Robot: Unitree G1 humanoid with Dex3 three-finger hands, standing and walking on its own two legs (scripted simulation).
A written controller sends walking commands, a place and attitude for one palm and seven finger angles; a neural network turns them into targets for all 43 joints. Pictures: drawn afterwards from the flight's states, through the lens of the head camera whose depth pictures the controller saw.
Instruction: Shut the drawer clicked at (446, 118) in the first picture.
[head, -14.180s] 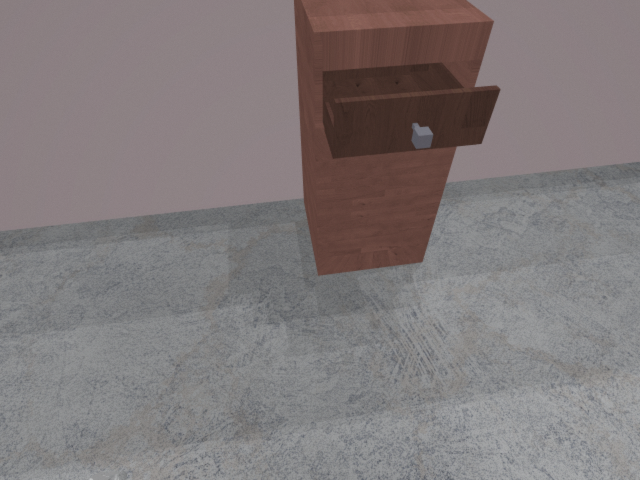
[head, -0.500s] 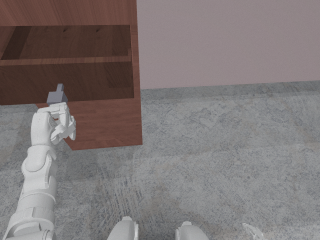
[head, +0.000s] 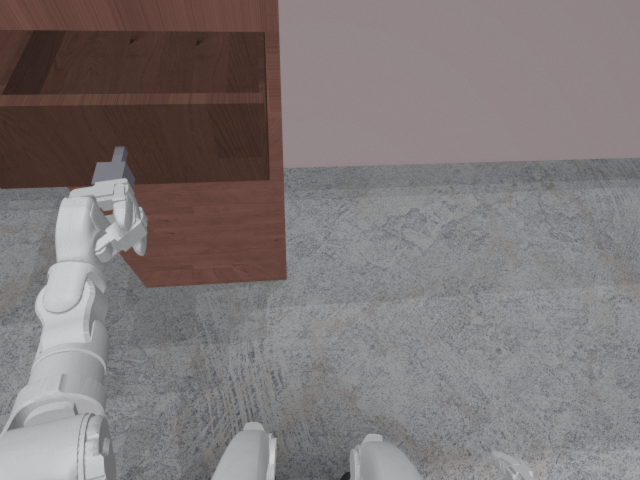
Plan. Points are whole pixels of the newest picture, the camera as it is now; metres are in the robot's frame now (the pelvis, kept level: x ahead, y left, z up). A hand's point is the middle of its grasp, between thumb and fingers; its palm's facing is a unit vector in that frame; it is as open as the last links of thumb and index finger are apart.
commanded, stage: push the drawer shut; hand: left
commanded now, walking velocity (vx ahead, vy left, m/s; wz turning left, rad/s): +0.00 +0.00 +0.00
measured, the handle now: (116, 170) +0.48 +0.28 +0.06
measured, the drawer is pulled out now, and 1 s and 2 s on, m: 0.14 0.03 0.00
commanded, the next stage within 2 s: pull the fist back off the drawer in 1.46 s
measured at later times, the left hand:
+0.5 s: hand (148, 187) +0.46 +0.24 +0.05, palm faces +0.12 -0.99 -0.02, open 3.1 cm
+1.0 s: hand (151, 151) +0.52 +0.25 +0.05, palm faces +0.11 -0.99 -0.02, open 3.1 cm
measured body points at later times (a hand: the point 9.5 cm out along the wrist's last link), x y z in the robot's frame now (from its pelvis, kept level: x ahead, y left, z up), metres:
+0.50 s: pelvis -0.02 +0.00 -0.01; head +0.11 +0.03 +0.42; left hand +0.45 +0.29 +0.05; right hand +0.02 -0.28 -0.12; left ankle +0.03 +0.11 -0.66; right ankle +0.01 -0.11 -0.66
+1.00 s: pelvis -0.01 +0.01 -0.02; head +0.14 +0.05 +0.40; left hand +0.51 +0.30 +0.05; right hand -0.01 -0.26 -0.12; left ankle +0.03 +0.11 -0.66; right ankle +0.01 -0.11 -0.66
